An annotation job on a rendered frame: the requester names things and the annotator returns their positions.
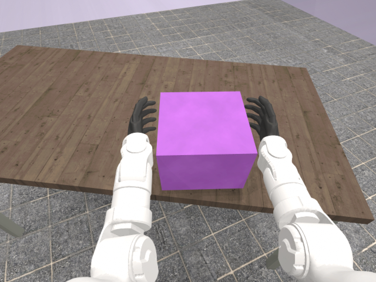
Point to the robot right hand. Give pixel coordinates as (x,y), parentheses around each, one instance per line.
(267,123)

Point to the robot left hand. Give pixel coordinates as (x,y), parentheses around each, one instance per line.
(137,122)

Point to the left robot upper arm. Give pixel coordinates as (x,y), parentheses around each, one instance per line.
(130,258)

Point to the right robot upper arm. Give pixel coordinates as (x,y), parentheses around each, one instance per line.
(317,252)

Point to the right robot forearm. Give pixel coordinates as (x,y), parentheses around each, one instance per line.
(286,190)

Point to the left robot forearm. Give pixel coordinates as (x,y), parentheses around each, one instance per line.
(130,210)

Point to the carton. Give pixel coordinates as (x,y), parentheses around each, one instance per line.
(204,141)

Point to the table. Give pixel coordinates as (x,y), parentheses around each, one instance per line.
(64,114)

